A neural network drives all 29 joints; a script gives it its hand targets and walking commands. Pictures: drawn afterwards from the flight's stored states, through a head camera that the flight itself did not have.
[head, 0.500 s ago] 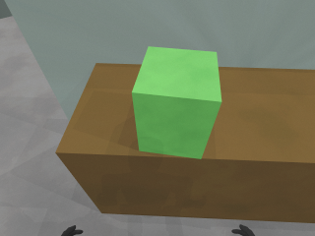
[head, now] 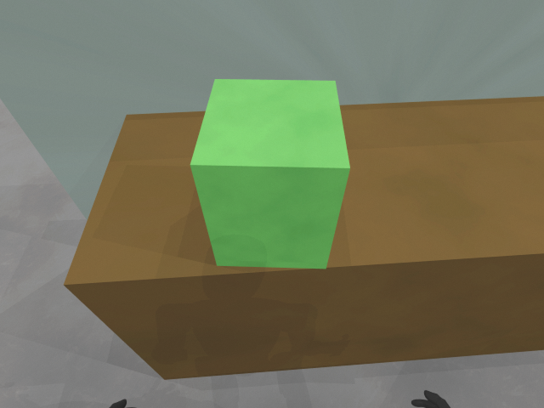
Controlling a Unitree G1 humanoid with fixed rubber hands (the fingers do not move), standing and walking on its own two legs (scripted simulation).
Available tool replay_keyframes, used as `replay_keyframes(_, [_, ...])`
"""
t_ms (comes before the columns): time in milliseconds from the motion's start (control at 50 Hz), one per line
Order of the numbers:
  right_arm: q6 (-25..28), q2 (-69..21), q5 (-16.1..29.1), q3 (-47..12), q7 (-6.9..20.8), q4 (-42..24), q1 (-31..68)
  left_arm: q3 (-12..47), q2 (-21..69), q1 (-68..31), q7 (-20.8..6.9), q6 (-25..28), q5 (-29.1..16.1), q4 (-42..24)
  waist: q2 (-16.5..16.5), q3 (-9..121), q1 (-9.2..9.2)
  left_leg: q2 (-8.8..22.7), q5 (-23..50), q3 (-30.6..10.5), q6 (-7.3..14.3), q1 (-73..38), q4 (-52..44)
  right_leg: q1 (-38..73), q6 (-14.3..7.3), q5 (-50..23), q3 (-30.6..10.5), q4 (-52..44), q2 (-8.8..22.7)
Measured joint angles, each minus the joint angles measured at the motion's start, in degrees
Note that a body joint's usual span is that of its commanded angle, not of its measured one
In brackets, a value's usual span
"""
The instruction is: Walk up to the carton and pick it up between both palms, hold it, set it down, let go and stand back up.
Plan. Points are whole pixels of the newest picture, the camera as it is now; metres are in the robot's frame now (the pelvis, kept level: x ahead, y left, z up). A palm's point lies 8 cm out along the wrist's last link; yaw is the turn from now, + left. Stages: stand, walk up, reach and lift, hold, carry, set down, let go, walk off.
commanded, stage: walk up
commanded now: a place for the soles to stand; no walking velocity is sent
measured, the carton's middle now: (272, 178) +0.48 +0.01 +0.07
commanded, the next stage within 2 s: reach and lift in 1.02 s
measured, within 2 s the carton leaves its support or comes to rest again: neither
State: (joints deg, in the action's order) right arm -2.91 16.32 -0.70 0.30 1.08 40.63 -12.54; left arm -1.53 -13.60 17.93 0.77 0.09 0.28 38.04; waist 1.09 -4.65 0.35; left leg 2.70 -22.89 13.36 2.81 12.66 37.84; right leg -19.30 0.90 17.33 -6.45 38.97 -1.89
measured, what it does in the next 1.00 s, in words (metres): stands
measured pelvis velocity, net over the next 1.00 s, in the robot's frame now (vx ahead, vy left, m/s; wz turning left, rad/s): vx -0.02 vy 0.03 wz -0.10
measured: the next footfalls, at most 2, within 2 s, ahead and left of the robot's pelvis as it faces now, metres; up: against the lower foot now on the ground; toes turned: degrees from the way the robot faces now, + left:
none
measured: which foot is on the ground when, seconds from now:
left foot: down 0.00-1.00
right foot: down 0.00-1.00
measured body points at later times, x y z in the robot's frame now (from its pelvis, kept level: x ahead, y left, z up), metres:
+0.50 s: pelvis -0.02 +0.03 -0.01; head +0.02 +0.02 +0.44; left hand +0.12 +0.27 -0.12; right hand +0.07 -0.24 -0.13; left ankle -0.02 +0.08 -0.72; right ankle +0.01 -0.11 -0.72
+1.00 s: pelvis -0.02 +0.03 +0.00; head +0.00 +0.01 +0.45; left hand +0.10 +0.27 -0.11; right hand +0.03 -0.25 -0.12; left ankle -0.02 +0.08 -0.72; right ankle +0.01 -0.11 -0.72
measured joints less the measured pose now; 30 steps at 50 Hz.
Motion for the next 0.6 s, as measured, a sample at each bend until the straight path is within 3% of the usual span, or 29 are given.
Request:
replay_keyframes(160, [-1.3,1.3,-0.4,0.5,0.0,-1.2,0.6,0.0,-1.2,-2.0,0.7,-0.1,0.2,-1.1,1.0,-1.1,0.85,0.3,-1.5,-0.2,0.3,2.4,3.7,-1.9,0.1,1.0,0.0,2.6,-0.1])
replay_keyframes(260, [-1.0,1.9,-0.5,1.2,-0.1,-1.7,0.7,-0.4,-2.1,-4.0,1.1,-0.8,0.5,-1.2,0.5,-1.9,0.73,-2.1,-1.1,-1.4,1.7,3.4,3.6,-3.2,1.0,0.9,-0.8,3.3,1.2])
replay_keyframes(300, [-0.2,1.9,-0.3,0.9,-0.1,-1.7,0.4,-0.6,-2.3,-4.2,1.2,-1.2,0.2,-1.3,0.1,-2.0,0.35,-2.3,-0.7,-0.5,2.2,3.1,2.8,-3.7,0.0,1.1,-1.4,3.8,1.2])
replay_keyframes(380, [0.5,0.9,-0.2,0.2,-0.6,-1.9,0.2,-1.0,-2.3,-4.3,1.8,-1.6,0.5,-0.8,-0.2,-3.1,0.05,-1.0,-1.3,1.3,2.4,2.2,3.5,-3.5,-1.3,9.3,2.0,8.2,0.9])
replay_keyframes(440, [0.0,0.2,0.0,-0.7,-0.7,-2.0,0.0,-0.9,-1.7,-4.8,1.6,-1.0,0.2,0.2,-1.0,-3.8,0.12,-0.4,-1.8,2.5,2.1,2.0,4.3,-1.3,-1.3,0.8,3.1,3.7,1.3])
replay_keyframes(520, [-0.9,0.0,0.4,-0.8,-0.3,-1.6,-1.0,0.5,-0.1,-6.1,0.6,-0.8,0.2,1.4,-0.1,-3.4,0.79,-0.2,-1.2,2.2,1.5,2.3,3.7,-1.2,-0.3,0.7,3.5,2.7,1.2])
replay_keyframes(600, [-0.2,-0.2,0.7,-0.6,-0.4,-0.5,-2.3,0.8,1.0,-6.6,0.2,-1.1,0.0,2.4,-0.1,-2.1,0.48,-1.1,0.6,2.8,2.4,0.8,0.3,-0.3,0.1,-0.3,2.9,0.5,1.7])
